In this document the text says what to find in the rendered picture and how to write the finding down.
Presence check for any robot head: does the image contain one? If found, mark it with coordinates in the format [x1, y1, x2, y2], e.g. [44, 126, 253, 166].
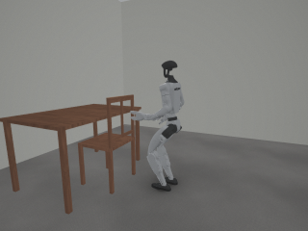
[162, 61, 178, 83]

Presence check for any right robot shin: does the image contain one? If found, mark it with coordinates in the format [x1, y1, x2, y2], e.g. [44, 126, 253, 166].
[158, 153, 173, 180]

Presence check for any robot right upper arm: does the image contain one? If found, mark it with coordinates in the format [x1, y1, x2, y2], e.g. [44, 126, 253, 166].
[178, 82, 185, 107]

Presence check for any robot left forearm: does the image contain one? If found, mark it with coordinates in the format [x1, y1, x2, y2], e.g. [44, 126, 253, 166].
[143, 105, 169, 121]

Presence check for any left robot hand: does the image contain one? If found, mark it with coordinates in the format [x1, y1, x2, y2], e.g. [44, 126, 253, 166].
[130, 111, 144, 121]

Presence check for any chair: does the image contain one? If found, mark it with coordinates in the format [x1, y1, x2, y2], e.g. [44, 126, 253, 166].
[78, 94, 136, 194]

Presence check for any right robot hand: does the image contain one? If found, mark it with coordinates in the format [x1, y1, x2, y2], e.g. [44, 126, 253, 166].
[156, 114, 168, 124]

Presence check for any table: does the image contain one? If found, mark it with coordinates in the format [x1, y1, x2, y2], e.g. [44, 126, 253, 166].
[0, 104, 141, 214]

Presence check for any robot left upper arm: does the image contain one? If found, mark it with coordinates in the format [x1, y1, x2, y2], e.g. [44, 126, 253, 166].
[159, 83, 172, 113]

